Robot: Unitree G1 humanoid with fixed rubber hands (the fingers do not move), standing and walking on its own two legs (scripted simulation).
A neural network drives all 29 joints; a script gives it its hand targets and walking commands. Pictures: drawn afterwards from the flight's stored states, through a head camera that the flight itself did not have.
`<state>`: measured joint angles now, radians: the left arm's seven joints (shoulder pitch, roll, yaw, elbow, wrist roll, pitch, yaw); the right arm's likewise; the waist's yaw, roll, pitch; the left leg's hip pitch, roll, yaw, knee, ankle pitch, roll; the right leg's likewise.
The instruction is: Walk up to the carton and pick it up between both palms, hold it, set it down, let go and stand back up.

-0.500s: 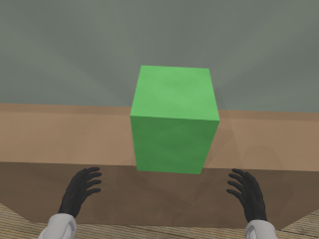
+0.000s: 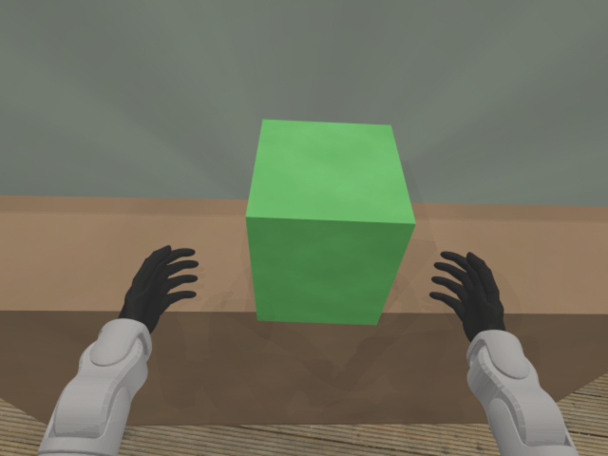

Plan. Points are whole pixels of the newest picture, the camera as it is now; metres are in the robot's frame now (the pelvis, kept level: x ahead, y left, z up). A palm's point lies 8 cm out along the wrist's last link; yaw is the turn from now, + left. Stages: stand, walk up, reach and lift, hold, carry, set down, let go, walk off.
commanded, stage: reach and lift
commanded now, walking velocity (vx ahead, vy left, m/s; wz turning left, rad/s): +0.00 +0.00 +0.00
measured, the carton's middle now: (321, 226) +0.45 -0.01 +0.04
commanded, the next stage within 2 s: none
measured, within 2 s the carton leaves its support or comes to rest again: neither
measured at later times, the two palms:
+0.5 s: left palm (157, 236) +0.35 +0.20 +0.12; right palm (484, 250) +0.33 -0.21 +0.12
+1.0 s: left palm (168, 173) +0.41 +0.19 +0.17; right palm (487, 186) +0.39 -0.21 +0.18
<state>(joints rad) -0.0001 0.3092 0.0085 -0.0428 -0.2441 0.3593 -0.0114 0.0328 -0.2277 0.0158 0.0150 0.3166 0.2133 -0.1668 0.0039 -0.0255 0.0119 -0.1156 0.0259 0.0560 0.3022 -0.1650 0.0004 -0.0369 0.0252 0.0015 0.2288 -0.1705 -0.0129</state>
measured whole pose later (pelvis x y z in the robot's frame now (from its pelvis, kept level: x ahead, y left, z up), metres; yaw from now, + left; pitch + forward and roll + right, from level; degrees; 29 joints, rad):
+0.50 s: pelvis -0.02 +0.00 +0.00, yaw +0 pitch +2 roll +0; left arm -0.46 0.32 0.07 0.19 -0.25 0.55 0.03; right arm -0.45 -0.25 -0.03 0.29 0.33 0.38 -0.18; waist -0.04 -0.03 -0.02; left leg -0.22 0.02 0.05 0.32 -0.13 0.00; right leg -0.17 0.02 0.00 0.29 -0.16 -0.01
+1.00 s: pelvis -0.02 +0.00 +0.00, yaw +0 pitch +7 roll -1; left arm -0.81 0.38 0.04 0.55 -0.27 0.52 0.04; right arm -0.84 -0.30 -0.03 0.66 0.36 0.42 -0.17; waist -0.07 -0.02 -0.10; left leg -0.33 0.03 0.03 0.34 -0.13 0.00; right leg -0.26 0.03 -0.01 0.30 -0.15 -0.02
